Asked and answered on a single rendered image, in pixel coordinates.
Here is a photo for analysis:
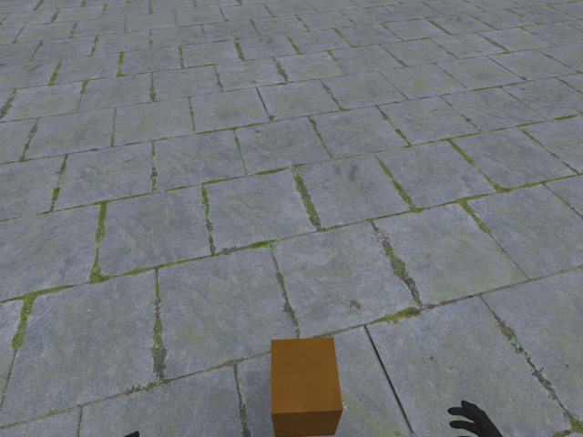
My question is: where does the right robot hand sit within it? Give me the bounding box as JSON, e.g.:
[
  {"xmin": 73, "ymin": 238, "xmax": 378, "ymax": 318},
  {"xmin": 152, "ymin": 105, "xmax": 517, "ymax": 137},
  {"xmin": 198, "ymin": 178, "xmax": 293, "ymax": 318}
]
[{"xmin": 447, "ymin": 401, "xmax": 503, "ymax": 437}]

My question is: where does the carton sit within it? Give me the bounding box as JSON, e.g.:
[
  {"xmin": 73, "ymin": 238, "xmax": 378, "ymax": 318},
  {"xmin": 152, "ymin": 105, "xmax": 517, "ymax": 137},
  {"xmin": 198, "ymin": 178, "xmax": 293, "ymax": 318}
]
[{"xmin": 271, "ymin": 337, "xmax": 343, "ymax": 437}]

